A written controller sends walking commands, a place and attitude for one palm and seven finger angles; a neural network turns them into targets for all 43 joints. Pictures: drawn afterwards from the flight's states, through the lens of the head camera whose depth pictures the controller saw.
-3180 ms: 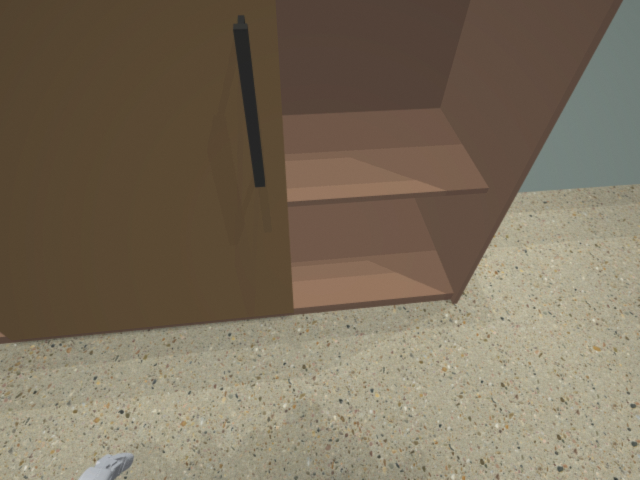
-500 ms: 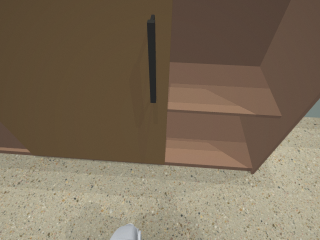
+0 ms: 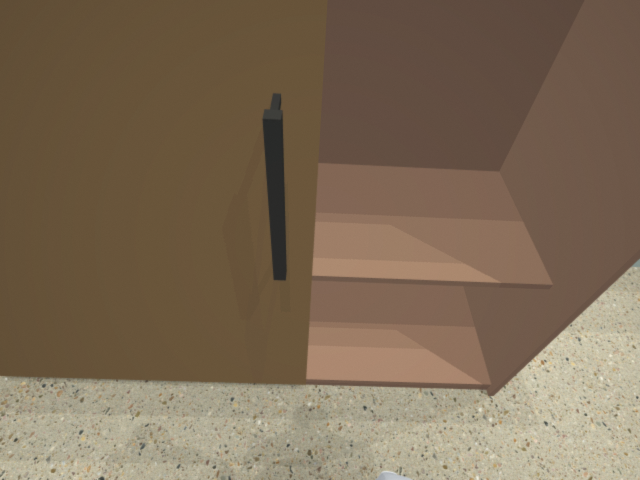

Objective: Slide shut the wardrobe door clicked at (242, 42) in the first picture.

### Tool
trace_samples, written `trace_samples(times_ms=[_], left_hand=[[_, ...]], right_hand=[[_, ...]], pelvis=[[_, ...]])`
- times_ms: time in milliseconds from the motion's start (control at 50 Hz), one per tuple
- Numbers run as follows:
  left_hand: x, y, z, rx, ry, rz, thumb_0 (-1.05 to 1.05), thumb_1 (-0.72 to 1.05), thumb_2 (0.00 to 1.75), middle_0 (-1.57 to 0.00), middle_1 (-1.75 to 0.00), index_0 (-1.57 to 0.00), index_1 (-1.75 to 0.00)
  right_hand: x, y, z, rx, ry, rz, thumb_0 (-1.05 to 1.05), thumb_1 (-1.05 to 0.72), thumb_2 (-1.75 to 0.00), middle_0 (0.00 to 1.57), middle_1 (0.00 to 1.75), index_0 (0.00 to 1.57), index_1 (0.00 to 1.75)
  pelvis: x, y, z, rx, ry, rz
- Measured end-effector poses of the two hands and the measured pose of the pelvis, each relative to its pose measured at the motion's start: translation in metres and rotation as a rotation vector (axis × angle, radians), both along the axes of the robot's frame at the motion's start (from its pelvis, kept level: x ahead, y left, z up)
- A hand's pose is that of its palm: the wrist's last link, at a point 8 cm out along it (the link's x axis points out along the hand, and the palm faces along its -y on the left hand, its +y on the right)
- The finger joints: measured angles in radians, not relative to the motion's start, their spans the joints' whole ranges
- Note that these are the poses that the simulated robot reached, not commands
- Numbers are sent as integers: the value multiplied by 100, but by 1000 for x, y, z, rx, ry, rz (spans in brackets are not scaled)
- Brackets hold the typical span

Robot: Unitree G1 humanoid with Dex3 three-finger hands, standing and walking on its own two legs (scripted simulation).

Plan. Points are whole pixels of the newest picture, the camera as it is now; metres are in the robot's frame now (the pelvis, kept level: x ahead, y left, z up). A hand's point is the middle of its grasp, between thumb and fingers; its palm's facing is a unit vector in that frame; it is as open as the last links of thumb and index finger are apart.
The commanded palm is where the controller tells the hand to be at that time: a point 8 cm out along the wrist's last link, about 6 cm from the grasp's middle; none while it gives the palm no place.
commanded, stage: come to a stop and stand still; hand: left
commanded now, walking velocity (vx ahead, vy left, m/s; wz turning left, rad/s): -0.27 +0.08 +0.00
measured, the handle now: (278, 201) +0.48 +0.09 +0.08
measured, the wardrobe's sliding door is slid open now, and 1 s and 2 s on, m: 0.59 0.59 0.59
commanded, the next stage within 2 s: look again from close up in 1.56 s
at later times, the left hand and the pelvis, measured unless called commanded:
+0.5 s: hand out of the picture +0.03 +0.18 -0.17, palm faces +0.09 -0.97 -0.22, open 7.3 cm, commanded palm none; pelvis -0.03 -0.01 -0.01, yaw +1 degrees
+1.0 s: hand out of the picture -0.04 +0.20 -0.18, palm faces -0.02 -0.99 -0.15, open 7.4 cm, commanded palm none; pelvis -0.04 +0.02 +0.01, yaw -1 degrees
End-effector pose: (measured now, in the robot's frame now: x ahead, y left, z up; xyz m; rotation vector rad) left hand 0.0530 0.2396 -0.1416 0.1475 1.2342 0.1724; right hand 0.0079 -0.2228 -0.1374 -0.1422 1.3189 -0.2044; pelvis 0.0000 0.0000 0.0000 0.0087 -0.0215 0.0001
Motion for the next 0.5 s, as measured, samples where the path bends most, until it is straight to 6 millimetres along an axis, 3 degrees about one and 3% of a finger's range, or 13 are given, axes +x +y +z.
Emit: trace_samples(times_ms=[100, 160, 220, 360, 500], left_hand=[[31, -18, 1, 54, -2, -40, 1, 92, 90, -20, -29, -20, -30], [34, -30, 2, 69, 14, -53, 0, 92, 90, -20, -29, -20, -30], [32, -40, 7, 64, 19, -39, 0, 91, 90, -20, -29, -20, -30], [11, -41, 12, 49, -7, 12, 0, 91, 90, -21, -30, -21, -30], [-35, -11, 0, 17, 8, 44, 0, 91, 90, -21, -30, -21, -30]], right_hand=[[-3, -13, -26, 66, 84, -37, 0, -92, -90, 20, 30, 20, 30], [-1, -25, -37, 82, 115, -57, 0, -91, -90, 20, 30, 20, 30], [4, -35, -37, 77, 129, -44, 1, -91, -90, 20, 30, 20, 30], [22, -49, -22, 37, 80, 27, 1, -91, -90, 20, 30, 20, 30], [32, -35, -2, -18, -49, 78, 1, -91, -90, 19, 30, 19, 30]], pelvis=[[18, -23, -13, 19, 3, -11], [19, -31, -17, 10, 12, -7], [14, -34, -13, 13, 16, 7], [-4, -31, -4, 18, 27, 26], [-29, -9, -5, 1, 24, 20]])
